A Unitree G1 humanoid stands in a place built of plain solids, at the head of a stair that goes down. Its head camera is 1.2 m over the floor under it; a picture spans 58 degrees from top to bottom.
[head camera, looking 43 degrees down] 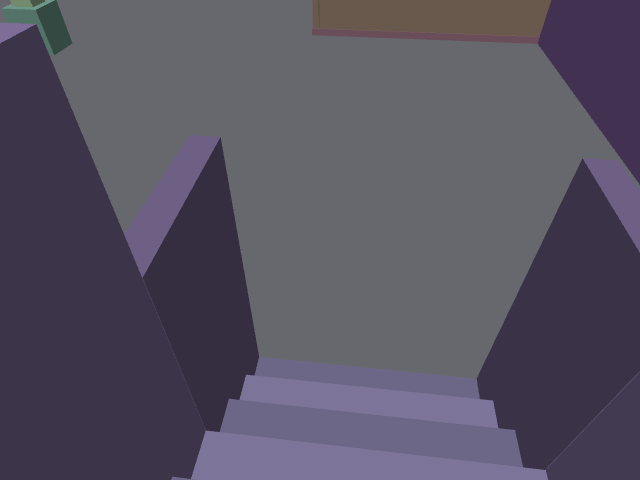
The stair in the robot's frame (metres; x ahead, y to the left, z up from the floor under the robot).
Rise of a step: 0.18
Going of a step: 0.22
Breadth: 1.20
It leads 6 degrees to the right of straight ahead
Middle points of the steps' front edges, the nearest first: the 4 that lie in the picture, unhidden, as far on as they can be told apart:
0.61 -0.18 -0.37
0.82 -0.20 -0.55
1.04 -0.22 -0.73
1.25 -0.25 -0.92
